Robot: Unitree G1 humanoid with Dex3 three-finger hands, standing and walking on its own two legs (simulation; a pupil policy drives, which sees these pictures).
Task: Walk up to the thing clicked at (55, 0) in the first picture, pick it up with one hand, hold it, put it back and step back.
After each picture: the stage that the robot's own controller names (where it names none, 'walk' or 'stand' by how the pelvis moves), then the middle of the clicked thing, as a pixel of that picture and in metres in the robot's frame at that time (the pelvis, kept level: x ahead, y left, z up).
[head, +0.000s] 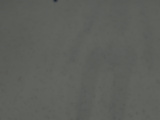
stand; out of the picture +2.33 +0.40 -0.72
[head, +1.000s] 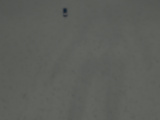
walk; (65, 12) +2.21 +0.19 -0.70
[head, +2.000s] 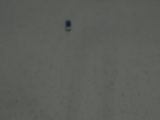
walk; (68, 25) +1.55 +0.08 -0.71
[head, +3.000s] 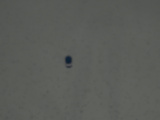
walk; (68, 62) +1.03 +0.12 -0.71
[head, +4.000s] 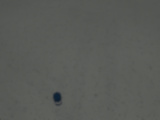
walk; (57, 99) +0.63 +0.19 -0.71
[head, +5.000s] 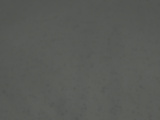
stand; out of the picture +0.39 +0.25 -0.70
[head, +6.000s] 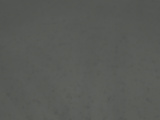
stand; out of the picture +0.33 +0.23 -0.72
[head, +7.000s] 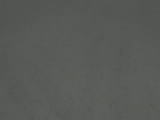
stand; out of the picture +0.31 +0.20 -0.72
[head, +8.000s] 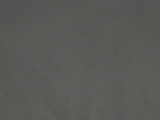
stand; out of the picture +0.34 +0.23 -0.73
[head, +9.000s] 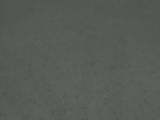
stand; out of the picture +0.31 +0.23 -0.73
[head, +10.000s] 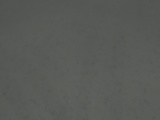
stand; out of the picture +0.31 +0.23 -0.73
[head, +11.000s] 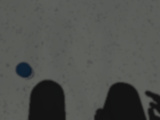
go down; (25, 71) +0.38 +0.27 -0.38
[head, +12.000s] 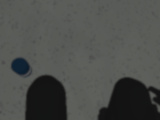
go down; (22, 68) +0.38 +0.28 -0.31
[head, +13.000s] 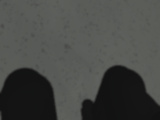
close in; out of the picture +0.36 +0.30 -0.23
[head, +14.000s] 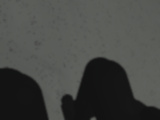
close; out of the picture +0.36 +0.31 -0.21
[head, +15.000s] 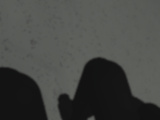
lift; out of the picture +0.35 +0.32 -0.21
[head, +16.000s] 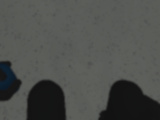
lift; (5, 81) +0.31 +0.27 -0.06
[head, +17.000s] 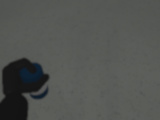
hold; (35, 81) +0.34 +0.17 +0.05
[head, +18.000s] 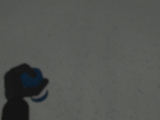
hold; (35, 85) +0.34 +0.18 +0.01
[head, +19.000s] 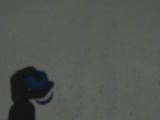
crouch; (40, 88) +0.33 +0.16 -0.01
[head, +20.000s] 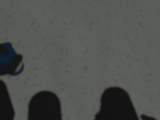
crouch; (9, 61) +0.40 +0.25 -0.10
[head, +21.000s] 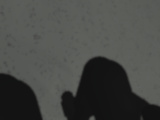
lower; out of the picture +0.38 +0.34 -0.22
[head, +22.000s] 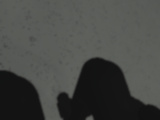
lower; out of the picture +0.37 +0.34 -0.22
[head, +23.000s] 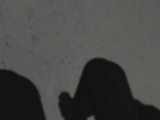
lower; out of the picture +0.37 +0.34 -0.22
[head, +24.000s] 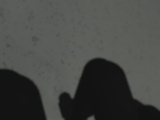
lower; out of the picture +0.37 +0.34 -0.22
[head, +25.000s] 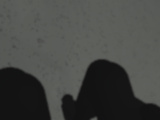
loosen; out of the picture +0.35 +0.30 -0.22
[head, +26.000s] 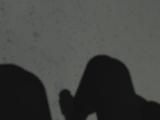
withdraw; out of the picture +0.36 +0.29 -0.22
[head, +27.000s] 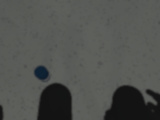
walk; (42, 74) +0.39 +0.24 -0.40
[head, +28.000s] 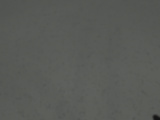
stand; out of the picture +0.32 +0.21 -0.66
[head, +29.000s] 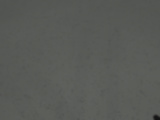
stand; out of the picture +0.33 +0.22 -0.67
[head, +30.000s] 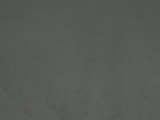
stand; out of the picture +0.33 +0.21 -0.71
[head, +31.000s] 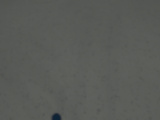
walk; (57, 119) +0.38 +0.20 -0.70
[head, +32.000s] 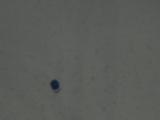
walk; (55, 86) +0.60 +0.24 -0.70
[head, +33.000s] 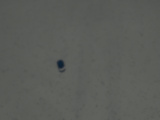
stand; (61, 66) +0.91 +0.29 -0.71
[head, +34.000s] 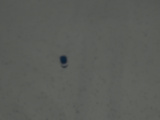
stand; (63, 61) +0.95 +0.21 -0.71
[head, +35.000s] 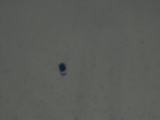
stand; (62, 69) +0.96 +0.22 -0.73
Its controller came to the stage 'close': yes
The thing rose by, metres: 0.71
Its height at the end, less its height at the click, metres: +0.00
